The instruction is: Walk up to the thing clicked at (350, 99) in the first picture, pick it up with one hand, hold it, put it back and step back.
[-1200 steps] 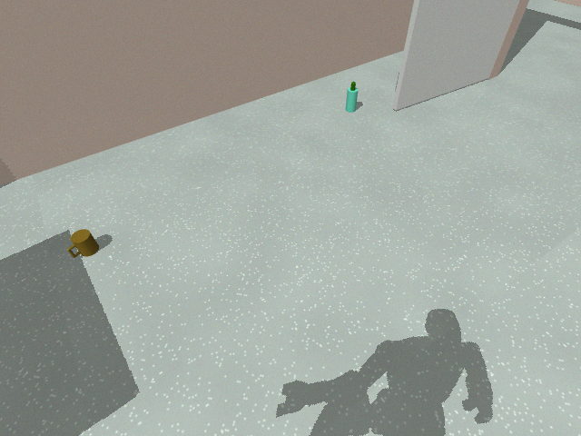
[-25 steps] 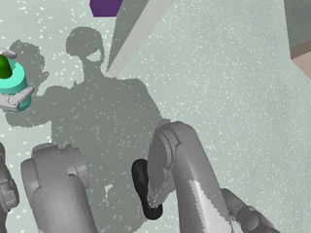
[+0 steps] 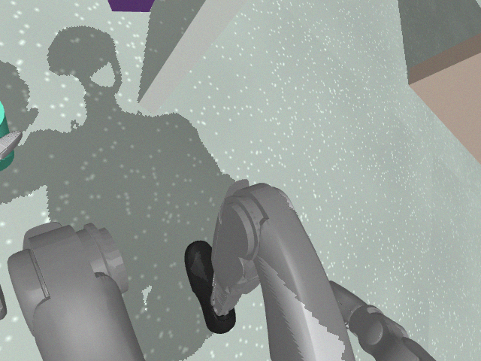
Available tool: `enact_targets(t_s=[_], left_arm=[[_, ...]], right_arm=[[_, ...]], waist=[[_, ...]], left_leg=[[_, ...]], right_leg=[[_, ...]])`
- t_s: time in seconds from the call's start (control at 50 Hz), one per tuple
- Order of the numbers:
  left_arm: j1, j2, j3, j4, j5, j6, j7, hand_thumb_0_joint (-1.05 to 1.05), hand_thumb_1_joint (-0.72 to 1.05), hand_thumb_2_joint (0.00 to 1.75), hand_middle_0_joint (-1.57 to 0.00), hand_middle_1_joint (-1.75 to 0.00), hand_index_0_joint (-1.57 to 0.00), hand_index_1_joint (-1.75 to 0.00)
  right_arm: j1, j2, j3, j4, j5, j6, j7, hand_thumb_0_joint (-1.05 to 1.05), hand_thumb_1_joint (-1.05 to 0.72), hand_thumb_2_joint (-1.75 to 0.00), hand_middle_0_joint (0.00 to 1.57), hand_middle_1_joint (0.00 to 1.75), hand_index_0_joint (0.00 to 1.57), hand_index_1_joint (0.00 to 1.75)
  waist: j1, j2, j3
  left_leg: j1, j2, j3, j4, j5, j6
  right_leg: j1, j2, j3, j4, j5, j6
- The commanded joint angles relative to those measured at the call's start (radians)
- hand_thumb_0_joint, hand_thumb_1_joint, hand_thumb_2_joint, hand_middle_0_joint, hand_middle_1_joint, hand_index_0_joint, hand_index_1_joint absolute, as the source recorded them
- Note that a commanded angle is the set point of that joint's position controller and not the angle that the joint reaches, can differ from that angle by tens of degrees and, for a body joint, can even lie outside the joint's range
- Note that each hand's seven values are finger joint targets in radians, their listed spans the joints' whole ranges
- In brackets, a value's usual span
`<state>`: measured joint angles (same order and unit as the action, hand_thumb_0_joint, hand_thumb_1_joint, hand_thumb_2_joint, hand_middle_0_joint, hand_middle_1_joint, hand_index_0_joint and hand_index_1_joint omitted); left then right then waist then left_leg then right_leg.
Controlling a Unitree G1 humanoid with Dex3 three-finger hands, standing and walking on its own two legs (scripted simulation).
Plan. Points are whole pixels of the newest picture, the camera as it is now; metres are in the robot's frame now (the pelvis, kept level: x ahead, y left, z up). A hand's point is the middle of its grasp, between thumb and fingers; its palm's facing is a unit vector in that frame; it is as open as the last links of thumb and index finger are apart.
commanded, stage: lower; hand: left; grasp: from the side
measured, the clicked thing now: out of the picture +0.47 +0.26 -0.18
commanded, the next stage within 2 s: loosen in 0.10 s
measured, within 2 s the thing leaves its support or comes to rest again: rests again in 0.54 s
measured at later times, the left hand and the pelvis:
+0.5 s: hand out of the picture +0.47 +0.26 -0.17, palm faces +0.19 -0.98 +0.00, open 9.9 cm; pelvis +0.00 +0.00 +0.00, yaw -1 degrees
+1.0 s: hand out of the picture +0.47 +0.29 -0.14, palm faces +0.23 -0.97 -0.01, open 15.0 cm; pelvis +0.00 +0.00 +0.00, yaw -1 degrees
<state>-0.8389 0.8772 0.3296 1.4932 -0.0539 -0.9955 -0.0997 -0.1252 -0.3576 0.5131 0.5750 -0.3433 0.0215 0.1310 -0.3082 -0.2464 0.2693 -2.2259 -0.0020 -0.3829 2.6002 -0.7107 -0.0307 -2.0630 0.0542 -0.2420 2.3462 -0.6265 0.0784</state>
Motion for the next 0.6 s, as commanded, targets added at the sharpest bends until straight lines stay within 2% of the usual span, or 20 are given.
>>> enact_targets(t_s=[0.0,0.06,0.1,0.14,0.18,0.2,0.24,0.28,0.32,0.34,0.36,0.38,0.44,0.46,0.48,0.52,0.54,0.58], left_arm=[[-0.315,0.091,0.012,-0.181,-0.015,-0.102,0.001,0.00,0.45,1.30,-1.28,-1.41,-1.29,-1.40],[-0.307,0.106,0.015,-0.182,-0.012,-0.107,0.006,0.00,0.42,1.30,-1.28,-1.42,-1.30,-1.41],[-0.297,0.102,0.012,-0.180,-0.011,-0.110,0.011,0.00,0.42,1.30,-1.28,-1.41,-1.30,-1.40],[-0.297,0.116,0.013,-0.186,-0.006,-0.113,0.012,0.00,0.41,1.29,-1.26,-1.40,-1.28,-1.39],[-0.293,0.118,0.011,-0.173,0.001,-0.112,0.017,0.00,0.41,1.28,-1.27,-1.40,-1.29,-1.39],[-0.296,0.121,0.013,-0.165,0.000,-0.114,0.022,0.00,0.34,1.20,-1.31,-1.35,-1.32,-1.34],[-0.301,0.110,0.012,-0.177,-0.007,-0.119,0.020,0.00,0.20,1.04,-1.16,-1.19,-1.18,-1.18],[-0.319,0.116,0.016,-0.195,-0.024,-0.125,0.015,0.00,0.12,0.88,-1.07,-1.03,-1.10,-1.02],[-0.305,0.109,0.012,-0.187,-0.024,-0.124,0.011,0.00,0.06,0.72,-0.99,-0.93,-1.01,-0.90],[-0.304,0.122,0.020,-0.185,-0.021,-0.125,0.010,0.00,0.02,0.64,-0.96,-0.87,-0.98,-0.85],[-0.299,0.114,0.011,-0.175,-0.019,-0.122,0.007,0.00,-0.02,0.60,-0.94,-0.85,-0.96,-0.82],[-0.305,0.104,0.004,-0.175,-0.017,-0.121,0.006,0.00,-0.10,0.60,-0.86,-0.77,-0.88,-0.76],[-0.299,0.113,0.006,-0.163,-0.012,-0.119,0.008,0.00,-0.21,0.43,-0.66,-0.59,-0.67,-0.58],[-0.282,0.101,0.003,-0.149,-0.012,-0.115,0.004,0.00,-0.22,0.41,-0.64,-0.56,-0.65,-0.55],[-0.273,0.107,0.007,-0.129,-0.010,-0.111,0.006,0.00,-0.27,0.38,-0.63,-0.54,-0.63,-0.53],[-0.275,0.096,0.003,-0.111,-0.012,-0.107,0.005,0.00,-0.29,0.38,-0.59,-0.51,-0.59,-0.50],[-0.251,0.091,0.005,-0.110,-0.012,-0.104,0.006,0.00,-0.29,0.37,-0.57,-0.49,-0.57,-0.48],[-0.262,0.077,-0.012,-0.110,-0.014,-0.103,-0.002,0.00,-0.29,0.35,-0.53,-0.45,-0.53,-0.45]], right_arm=[[0.071,-0.362,-0.106,0.003,-0.008,0.007,-0.022,0.00,-0.89,-0.90,0.20,0.30,0.20,0.30],[0.060,-0.361,-0.103,0.007,-0.012,0.008,-0.023,0.00,-0.89,-0.90,0.20,0.30,0.20,0.30],[0.067,-0.364,-0.098,0.007,-0.016,0.009,-0.023,0.00,-0.89,-0.90,0.20,0.30,0.20,0.30],[0.057,-0.364,-0.097,0.009,-0.019,0.009,-0.023,0.00,-0.89,-0.90,0.20,0.30,0.20,0.30],[0.056,-0.371,-0.095,0.006,-0.021,0.012,-0.023,0.00,-0.89,-0.90,0.20,0.30,0.20,0.30],[0.049,-0.370,-0.093,0.004,-0.019,0.013,-0.022,0.00,-0.90,-0.90,0.20,0.30,0.20,0.30],[0.043,-0.371,-0.095,0.002,-0.018,0.013,-0.023,0.00,-0.91,-0.89,0.20,0.30,0.20,0.30],[0.041,-0.370,-0.093,0.001,-0.017,0.010,-0.020,0.00,-0.91,-0.89,0.20,0.30,0.20,0.30],[0.052,-0.370,-0.092,0.003,-0.019,0.009,-0.022,0.00,-0.91,-0.89,0.20,0.30,0.20,0.30],[0.038,-0.371,-0.094,0.000,-0.016,0.008,-0.023,0.00,-0.92,-0.89,0.20,0.30,0.20,0.30],[0.045,-0.373,-0.095,0.004,-0.018,0.008,-0.023,0.00,-0.92,-0.89,0.20,0.30,0.20,0.30],[0.045,-0.375,-0.095,0.006,-0.017,0.009,-0.024,0.00,-0.91,-0.90,0.20,0.30,0.20,0.30],[0.035,-0.375,-0.096,0.001,-0.014,0.011,-0.023,0.00,-0.91,-0.90,0.20,0.30,0.20,0.30],[0.041,-0.374,-0.095,0.003,-0.016,0.011,-0.024,0.00,-0.91,-0.90,0.20,0.30,0.20,0.30],[0.036,-0.375,-0.096,-0.001,-0.013,0.012,-0.023,0.00,-0.91,-0.90,0.20,0.30,0.20,0.30],[0.044,-0.380,-0.094,-0.008,-0.012,0.016,-0.023,0.00,-0.91,-0.90,0.20,0.30,0.20,0.30],[0.047,-0.377,-0.093,-0.010,-0.012,0.018,-0.022,0.00,-0.91,-0.90,0.20,0.30,0.20,0.30],[0.038,-0.373,-0.092,-0.010,-0.012,0.017,-0.023,0.00,-0.90,-0.90,0.20,0.30,0.20,0.30]], waist=[[-0.152,0.601,-0.592],[-0.146,0.603,-0.575],[-0.157,0.602,-0.587],[-0.149,0.623,-0.588],[-0.160,0.629,-0.575],[-0.160,0.618,-0.554],[-0.162,0.608,-0.546],[-0.156,0.606,-0.561],[-0.163,0.611,-0.574],[-0.153,0.606,-0.556],[-0.163,0.618,-0.561],[-0.170,0.617,-0.547],[-0.160,0.607,-0.521],[-0.164,0.609,-0.529],[-0.157,0.592,-0.522],[-0.168,0.575,-0.501],[-0.159,0.569,-0.515],[-0.168,0.561,-0.510]], left_leg=[[0.465,0.062,0.102,-0.304,0.174,0.002],[0.458,0.064,0.104,-0.301,0.165,0.002],[0.475,0.066,0.098,-0.299,0.192,0.000],[0.488,0.068,0.097,-0.302,0.199,-0.003],[0.499,0.072,0.084,-0.311,0.199,-0.007],[0.473,0.070,0.086,-0.311,0.174,-0.004],[0.470,0.070,0.085,-0.315,0.150,-0.002],[0.453,0.066,0.093,-0.303,0.139,0.003],[0.481,0.070,0.088,-0.304,0.181,-0.001],[0.466,0.070,0.087,-0.308,0.159,-0.001],[0.484,0.072,0.085,-0.309,0.166,-0.002],[0.482,0.071,0.080,-0.314,0.163,-0.003],[0.460,0.072,0.078,-0.325,0.122,-0.003],[0.474,0.073,0.079,-0.319,0.145,-0.003],[0.451,0.071,0.081,-0.318,0.122,0.000],[0.435,0.069,0.074,-0.329,0.104,0.002],[0.452,0.070,0.072,-0.331,0.130,-0.001],[0.445,0.066,0.076,-0.321,0.129,0.003]], right_leg=[[0.301,0.044,-0.094,-0.167,0.239,-0.077],[0.295,0.047,-0.093,-0.171,0.232,-0.078],[0.312,0.048,-0.098,-0.170,0.254,-0.077],[0.305,0.050,-0.098,-0.166,0.255,-0.079],[0.288,0.049,-0.108,-0.161,0.251,-0.080],[0.285,0.049,-0.107,-0.164,0.234,-0.081],[0.277,0.049,-0.109,-0.167,0.222,-0.079],[0.294,0.053,-0.101,-0.174,0.218,-0.079],[0.309,0.053,-0.105,-0.169,0.249,-0.077],[0.283,0.052,-0.105,-0.167,0.228,-0.080],[0.285,0.053,-0.106,-0.167,0.235,-0.079],[0.279,0.052,-0.109,-0.168,0.235,-0.079],[0.257,0.051,-0.113,-0.170,0.200,-0.082],[0.268,0.052,-0.111,-0.169,0.220,-0.079],[0.260,0.053,-0.110,-0.172,0.200,-0.082],[0.259,0.052,-0.118,-0.177,0.188,-0.080],[0.268,0.052,-0.119,-0.177,0.207,-0.080],[0.262,0.053,-0.116,-0.181,0.208,-0.078]])
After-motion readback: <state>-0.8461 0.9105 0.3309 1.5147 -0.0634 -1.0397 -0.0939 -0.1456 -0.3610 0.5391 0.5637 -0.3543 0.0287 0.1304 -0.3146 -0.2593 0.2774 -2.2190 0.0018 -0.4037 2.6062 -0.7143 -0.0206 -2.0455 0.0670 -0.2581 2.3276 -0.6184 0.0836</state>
